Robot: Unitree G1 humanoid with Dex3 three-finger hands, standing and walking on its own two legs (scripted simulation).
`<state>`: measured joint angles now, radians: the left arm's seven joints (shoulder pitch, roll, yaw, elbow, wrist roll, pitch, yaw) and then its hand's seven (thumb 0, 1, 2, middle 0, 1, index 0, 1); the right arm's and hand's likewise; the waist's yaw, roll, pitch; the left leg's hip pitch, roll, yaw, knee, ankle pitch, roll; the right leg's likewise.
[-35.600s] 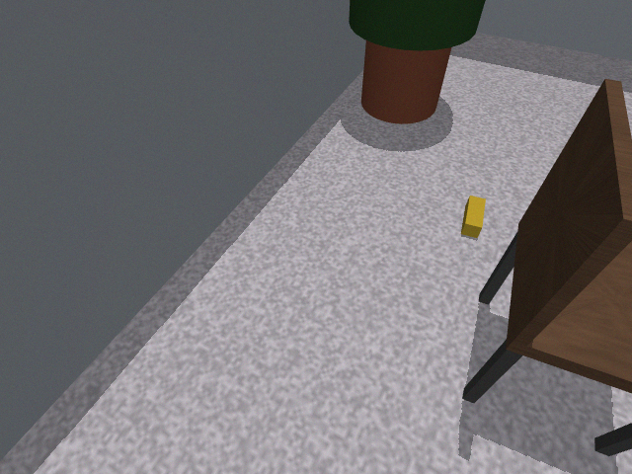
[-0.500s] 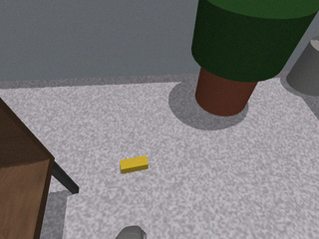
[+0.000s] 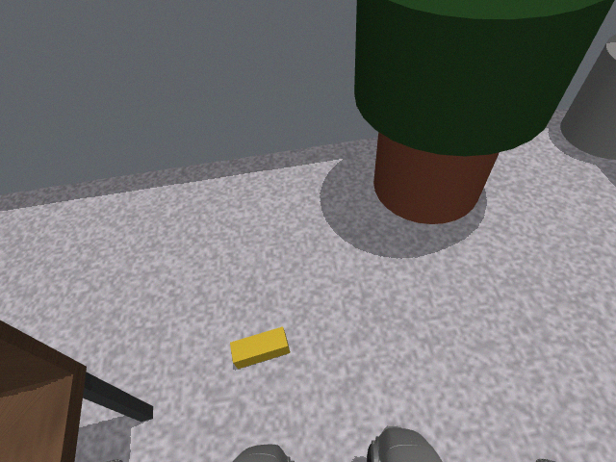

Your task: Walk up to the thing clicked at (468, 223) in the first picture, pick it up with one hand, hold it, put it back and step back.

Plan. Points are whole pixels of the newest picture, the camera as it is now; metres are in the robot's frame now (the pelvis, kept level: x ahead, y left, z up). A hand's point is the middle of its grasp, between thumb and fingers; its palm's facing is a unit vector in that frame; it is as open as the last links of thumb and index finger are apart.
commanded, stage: walk up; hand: left
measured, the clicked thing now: (260, 347) +0.49 +0.24 -0.72
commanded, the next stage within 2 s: stand in 1.86 s
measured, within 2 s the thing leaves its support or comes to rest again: neither
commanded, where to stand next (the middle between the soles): +0.11 +0.01 m, yaw -1 degrees
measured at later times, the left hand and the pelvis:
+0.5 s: hand out of the picture +0.10 +0.29 -0.15, palm faces +0.00 -0.95 -0.32, open 7.4 cm; pelvis +0.04 +0.03 +0.01, yaw +1 degrees
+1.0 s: hand (137, 447) +0.14 +0.28 -0.12, palm faces +0.01 -0.93 -0.36, open 7.4 cm; pelvis +0.07 +0.02 +0.03, yaw +1 degrees
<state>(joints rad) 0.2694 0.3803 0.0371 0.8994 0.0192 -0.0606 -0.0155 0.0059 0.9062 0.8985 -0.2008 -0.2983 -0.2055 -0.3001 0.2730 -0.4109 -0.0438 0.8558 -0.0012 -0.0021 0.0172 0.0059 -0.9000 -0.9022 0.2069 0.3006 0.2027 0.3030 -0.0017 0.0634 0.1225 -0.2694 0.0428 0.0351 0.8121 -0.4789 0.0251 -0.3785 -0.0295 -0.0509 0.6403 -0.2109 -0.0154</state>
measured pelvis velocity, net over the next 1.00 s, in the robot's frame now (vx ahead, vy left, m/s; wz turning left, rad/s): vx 0.07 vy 0.02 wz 0.02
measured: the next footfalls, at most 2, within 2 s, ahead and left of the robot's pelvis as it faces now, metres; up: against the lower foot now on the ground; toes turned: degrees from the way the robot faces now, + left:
left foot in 0.30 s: +0.11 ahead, +0.16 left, +0.00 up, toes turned +2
